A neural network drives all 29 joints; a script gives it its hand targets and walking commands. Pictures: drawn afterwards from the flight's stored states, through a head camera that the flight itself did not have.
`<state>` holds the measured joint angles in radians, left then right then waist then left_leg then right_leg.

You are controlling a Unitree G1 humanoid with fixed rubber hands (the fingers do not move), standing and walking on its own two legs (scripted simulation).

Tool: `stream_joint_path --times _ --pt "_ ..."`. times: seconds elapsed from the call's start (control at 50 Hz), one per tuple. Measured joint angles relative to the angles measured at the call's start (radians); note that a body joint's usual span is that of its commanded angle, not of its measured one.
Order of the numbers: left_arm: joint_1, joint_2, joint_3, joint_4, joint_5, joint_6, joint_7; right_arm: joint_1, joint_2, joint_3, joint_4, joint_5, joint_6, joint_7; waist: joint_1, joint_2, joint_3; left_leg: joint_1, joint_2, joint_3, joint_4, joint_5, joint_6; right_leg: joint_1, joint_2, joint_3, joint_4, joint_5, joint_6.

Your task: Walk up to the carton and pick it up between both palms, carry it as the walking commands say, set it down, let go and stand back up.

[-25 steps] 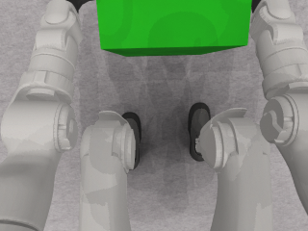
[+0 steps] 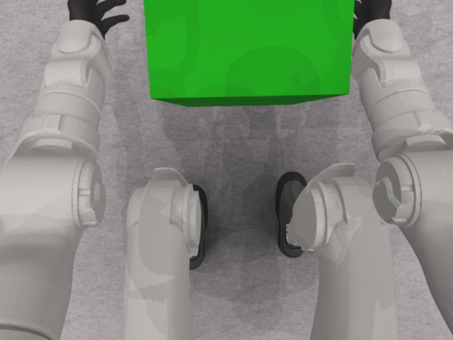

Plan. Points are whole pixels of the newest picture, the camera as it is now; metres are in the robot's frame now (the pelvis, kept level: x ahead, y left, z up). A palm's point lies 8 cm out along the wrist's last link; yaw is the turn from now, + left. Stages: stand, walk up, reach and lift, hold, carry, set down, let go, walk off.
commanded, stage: reach and lift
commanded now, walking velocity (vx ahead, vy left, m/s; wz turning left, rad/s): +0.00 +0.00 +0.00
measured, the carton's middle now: (242, 57) +0.50 -0.01 -0.23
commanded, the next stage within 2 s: none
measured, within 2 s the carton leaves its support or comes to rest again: leaves its support in 1.22 s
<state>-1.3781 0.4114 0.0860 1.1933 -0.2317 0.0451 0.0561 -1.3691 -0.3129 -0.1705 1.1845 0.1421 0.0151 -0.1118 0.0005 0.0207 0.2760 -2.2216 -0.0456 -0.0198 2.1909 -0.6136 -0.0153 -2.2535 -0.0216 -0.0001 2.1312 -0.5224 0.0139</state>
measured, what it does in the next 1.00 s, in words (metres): stands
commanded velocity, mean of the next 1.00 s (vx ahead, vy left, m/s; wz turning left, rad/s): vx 0.00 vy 0.00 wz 0.00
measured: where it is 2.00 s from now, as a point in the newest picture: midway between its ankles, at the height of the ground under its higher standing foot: (241, 234)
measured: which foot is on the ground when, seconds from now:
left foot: down 0.00-1.00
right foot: down 0.00-1.00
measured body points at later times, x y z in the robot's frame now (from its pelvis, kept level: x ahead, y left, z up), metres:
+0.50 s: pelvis -0.01 +0.00 +0.01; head +0.36 +0.00 +0.25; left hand +0.55 +0.16 -0.17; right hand +0.54 -0.16 -0.17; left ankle +0.10 +0.12 -0.34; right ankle +0.13 -0.12 -0.34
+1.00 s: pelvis -0.02 +0.00 -0.02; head +0.34 +0.01 +0.24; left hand +0.55 +0.16 -0.17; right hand +0.55 -0.16 -0.17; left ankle +0.10 +0.12 -0.34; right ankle +0.13 -0.13 -0.34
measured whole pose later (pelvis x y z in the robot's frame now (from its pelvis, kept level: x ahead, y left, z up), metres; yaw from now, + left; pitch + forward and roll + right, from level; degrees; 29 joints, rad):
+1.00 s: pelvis -0.02 +0.00 -0.02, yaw +0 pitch +33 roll -1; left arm -1.50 0.33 0.12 1.12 -0.17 0.13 0.10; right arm -1.48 -0.32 -0.14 1.12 0.17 0.11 -0.11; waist -0.01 0.00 0.38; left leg -2.26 -0.04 -0.01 2.23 -0.55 -0.01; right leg -2.29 0.00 0.01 2.17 -0.46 0.03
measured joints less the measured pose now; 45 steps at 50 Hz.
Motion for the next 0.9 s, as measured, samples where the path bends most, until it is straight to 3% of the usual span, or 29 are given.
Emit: stream_joint_path --times 0.1,0.16,0.2,0.28,0.34,0.48,0.7,0.9 --pt "-0.004 -0.027 -0.078 -0.064 -0.078 -0.006 0.002 -0.017 -0.052 0.049 -0.038 0.027 0.011 -0.009 -0.027 -0.006 0.072 -0.027 0.002 0.005 -0.015 0.042 0.010 -0.020 0.003 0.005 -0.021 0.041 0.008" --pt "-0.093 -0.023 -0.091 -0.125 -0.084 -0.010 0.054 -0.089 -0.102 0.093 -0.144 0.104 0.008 -0.019 -0.032 -0.035 0.234 0.033 0.012 0.005 -0.009 0.058 0.016 0.038 0.014 0.005 -0.023 0.066 0.013" --pt "-0.142 -0.003 -0.097 -0.144 -0.066 -0.005 0.069 -0.124 -0.110 0.131 -0.166 0.162 0.013 -0.021 -0.025 -0.055 0.262 0.024 0.020 0.003 -0.003 0.069 0.015 0.027 0.022 0.002 -0.022 0.085 0.013" --pt "-0.173 -0.026 -0.106 -0.127 -0.038 0.018 0.094 -0.164 -0.076 0.170 -0.061 0.225 0.046 -0.035 0.010 -0.061 0.248 0.024 0.025 0.002 0.014 0.066 0.008 0.020 0.028 0.001 -0.005 0.091 0.006" --pt "-0.174 -0.055 -0.124 -0.097 -0.051 0.028 0.086 -0.168 -0.076 0.163 -0.032 0.194 0.051 -0.037 0.026 -0.029 0.245 0.054 0.012 0.006 0.011 0.055 0.006 0.052 0.014 0.006 0.002 0.066 0.003" --pt "-0.127 -0.044 -0.092 -0.015 -0.072 0.008 0.062 -0.123 -0.002 0.121 -0.013 0.090 0.006 -0.043 -0.019 -0.002 0.138 0.036 -0.001 0.010 -0.022 0.034 0.011 0.040 0.001 0.010 -0.021 0.030 0.008" --pt "-0.097 -0.082 -0.066 0.006 -0.029 -0.029 0.061 -0.062 -0.005 0.123 -0.031 0.100 -0.011 -0.035 -0.004 -0.014 0.062 -0.006 0.005 0.006 -0.012 0.020 0.012 -0.003 0.011 0.008 -0.018 0.024 0.012" --pt "-0.127 -0.086 -0.009 -0.038 0.035 0.051 0.057 -0.096 -0.003 0.043 -0.043 0.042 0.054 -0.010 -0.011 -0.026 0.094 -0.038 -0.005 0.005 0.030 0.057 0.007 -0.031 0.016 0.013 0.026 0.053 0.012"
